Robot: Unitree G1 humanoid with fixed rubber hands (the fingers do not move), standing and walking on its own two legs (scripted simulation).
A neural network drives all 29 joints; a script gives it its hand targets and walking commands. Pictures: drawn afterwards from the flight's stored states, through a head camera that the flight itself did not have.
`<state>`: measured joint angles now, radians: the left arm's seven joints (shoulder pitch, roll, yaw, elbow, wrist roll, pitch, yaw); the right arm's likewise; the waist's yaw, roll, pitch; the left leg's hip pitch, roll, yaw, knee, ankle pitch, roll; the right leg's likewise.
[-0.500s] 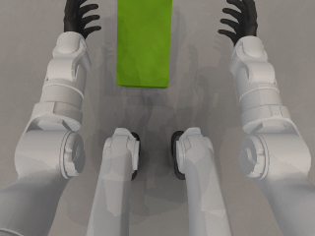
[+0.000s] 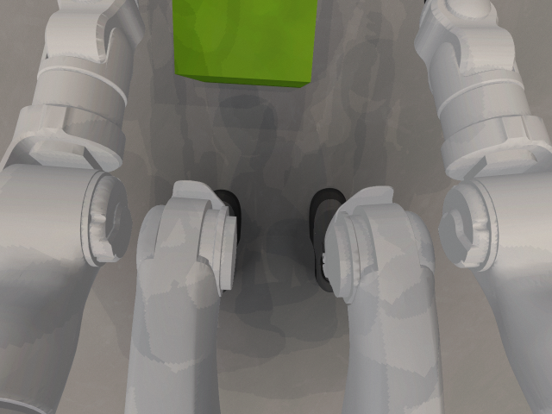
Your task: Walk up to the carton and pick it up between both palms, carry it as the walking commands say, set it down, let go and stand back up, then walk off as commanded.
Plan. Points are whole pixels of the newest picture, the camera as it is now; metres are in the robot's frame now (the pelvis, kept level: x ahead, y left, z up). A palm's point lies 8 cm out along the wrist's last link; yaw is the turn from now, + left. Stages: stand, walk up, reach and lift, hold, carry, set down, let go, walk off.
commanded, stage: reach and lift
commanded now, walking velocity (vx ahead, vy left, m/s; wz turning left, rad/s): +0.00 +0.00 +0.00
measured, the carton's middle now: out of the picture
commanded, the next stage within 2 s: none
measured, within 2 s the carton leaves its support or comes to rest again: leaves its support in 1.90 s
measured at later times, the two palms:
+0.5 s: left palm out of the picture +0.55 +0.17 -0.23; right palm out of the picture +0.54 -0.17 -0.24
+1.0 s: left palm out of the picture +0.54 +0.17 -0.23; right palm out of the picture +0.55 -0.11 -0.23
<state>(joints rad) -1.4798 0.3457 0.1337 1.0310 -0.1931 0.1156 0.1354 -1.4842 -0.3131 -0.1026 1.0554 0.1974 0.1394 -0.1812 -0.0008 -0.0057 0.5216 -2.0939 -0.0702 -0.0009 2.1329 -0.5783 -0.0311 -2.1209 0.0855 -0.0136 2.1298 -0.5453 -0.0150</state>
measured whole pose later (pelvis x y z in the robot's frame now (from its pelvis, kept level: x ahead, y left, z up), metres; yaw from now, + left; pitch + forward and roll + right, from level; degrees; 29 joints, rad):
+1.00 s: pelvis +0.01 +0.01 -0.04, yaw +0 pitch +31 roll +0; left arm -1.52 0.32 0.03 1.22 -0.24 0.02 0.13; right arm -1.61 -0.25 -0.11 1.33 0.15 0.03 -0.10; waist 0.00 0.01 0.52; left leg -2.21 -0.05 0.03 2.26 -0.59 0.02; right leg -2.21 0.03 -0.03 2.26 -0.58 -0.02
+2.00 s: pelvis +0.01 +0.01 -0.04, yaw +0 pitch +27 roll -1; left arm -1.49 0.24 0.04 1.12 -0.17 0.19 0.21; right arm -1.49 -0.22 -0.12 1.11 0.16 0.19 -0.19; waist -0.01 0.01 0.53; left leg -2.15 -0.11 -0.02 2.28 -0.61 -0.03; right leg -2.14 0.10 -0.01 2.27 -0.60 0.03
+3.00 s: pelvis -0.02 +0.00 +0.03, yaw +1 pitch +25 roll +0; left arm -1.42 0.08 0.29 0.79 0.06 0.35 0.34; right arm -1.42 -0.08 -0.33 0.77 -0.06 0.35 -0.35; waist -0.01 0.00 0.52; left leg -1.94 -0.12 -0.04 2.04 -0.53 -0.06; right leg -1.95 0.13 0.02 2.03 -0.51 0.03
